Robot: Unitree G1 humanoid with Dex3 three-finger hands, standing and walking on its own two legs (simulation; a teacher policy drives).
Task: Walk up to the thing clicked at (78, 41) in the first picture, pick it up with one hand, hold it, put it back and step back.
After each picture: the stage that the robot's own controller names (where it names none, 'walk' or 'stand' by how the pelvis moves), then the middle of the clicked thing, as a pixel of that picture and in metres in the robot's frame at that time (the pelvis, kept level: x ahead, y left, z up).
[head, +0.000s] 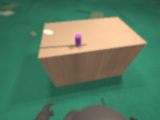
stand; (78, 40) +0.72 +0.18 -0.01
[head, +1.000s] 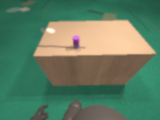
walk; (76, 42) +0.66 +0.21 +0.01
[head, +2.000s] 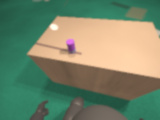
stand; (71, 46) +0.54 +0.23 +0.01
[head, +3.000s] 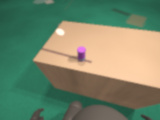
stand; (81, 54) +0.49 +0.13 +0.01
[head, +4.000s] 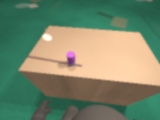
stand; (71, 59) +0.44 +0.18 +0.00
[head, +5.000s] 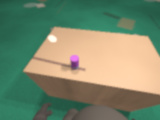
stand; (74, 62) +0.42 +0.16 -0.01
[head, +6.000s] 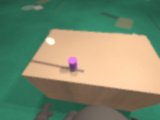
stand; (73, 64) +0.41 +0.17 -0.02
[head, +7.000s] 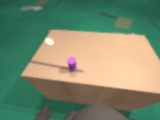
stand; (72, 64) +0.41 +0.17 -0.02
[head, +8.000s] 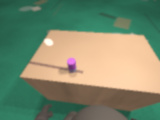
stand; (72, 65) +0.40 +0.18 -0.02
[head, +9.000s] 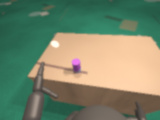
rise first; (76, 66) +0.40 +0.16 -0.01
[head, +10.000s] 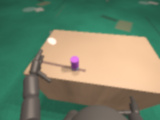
go down; (75, 63) +0.42 +0.15 -0.01
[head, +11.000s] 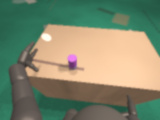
go down; (72, 62) +0.41 +0.15 +0.00
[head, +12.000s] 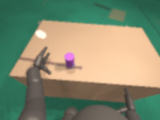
close in; (70, 61) +0.41 +0.15 +0.02
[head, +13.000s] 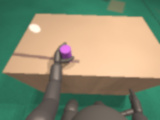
close; (66, 54) +0.43 +0.16 +0.05
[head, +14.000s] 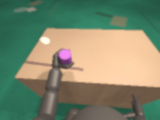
lift; (66, 59) +0.35 +0.17 +0.14
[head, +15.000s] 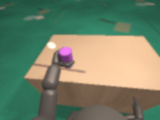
lift; (67, 58) +0.33 +0.17 +0.18
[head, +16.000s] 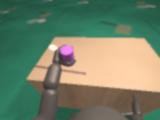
hold; (68, 56) +0.32 +0.15 +0.21
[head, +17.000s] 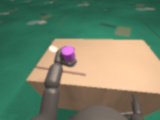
hold; (69, 57) +0.32 +0.15 +0.20
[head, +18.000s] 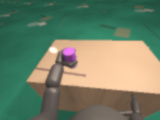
crouch; (70, 58) +0.33 +0.14 +0.20
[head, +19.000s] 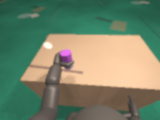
crouch; (67, 59) +0.36 +0.17 +0.13
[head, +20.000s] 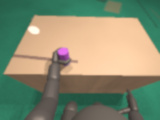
lower; (64, 57) +0.42 +0.17 +0.03
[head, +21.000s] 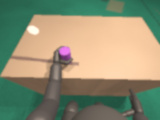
lower; (66, 56) +0.42 +0.16 +0.05
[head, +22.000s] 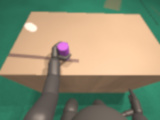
lower; (64, 51) +0.44 +0.17 +0.06
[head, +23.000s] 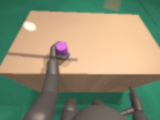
lower; (63, 51) +0.45 +0.17 +0.06
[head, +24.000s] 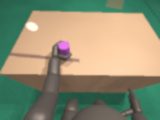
loosen; (65, 51) +0.45 +0.17 +0.06
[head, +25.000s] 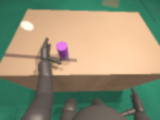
withdraw; (63, 51) +0.44 +0.17 +0.05
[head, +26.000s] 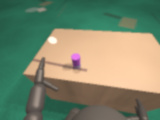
sink last; (76, 61) +0.42 +0.16 +0.02
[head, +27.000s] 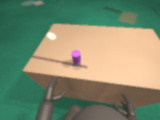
stand; (76, 58) +0.44 +0.15 +0.02
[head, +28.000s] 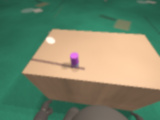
stand; (74, 60) +0.44 +0.16 +0.01
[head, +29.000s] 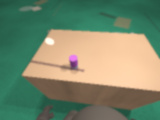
stand; (73, 62) +0.43 +0.17 -0.01
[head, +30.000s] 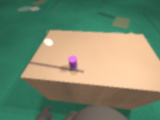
stand; (73, 63) +0.42 +0.17 -0.02
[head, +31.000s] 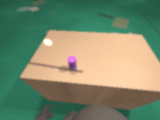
stand; (72, 63) +0.42 +0.17 -0.02
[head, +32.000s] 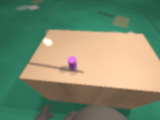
stand; (72, 63) +0.41 +0.17 -0.02
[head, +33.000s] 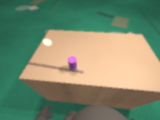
walk; (72, 64) +0.41 +0.17 -0.02
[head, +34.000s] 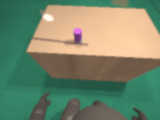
walk; (77, 36) +0.61 +0.15 +0.00
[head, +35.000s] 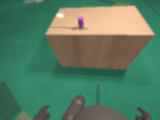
walk; (80, 22) +0.94 +0.24 +0.00
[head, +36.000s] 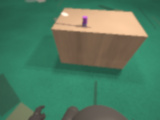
stand; (84, 21) +1.08 +0.14 +0.00
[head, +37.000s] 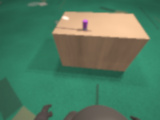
stand; (85, 25) +1.04 +0.15 -0.02
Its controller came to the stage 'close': yes
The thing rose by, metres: 0.22
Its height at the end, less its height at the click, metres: +0.00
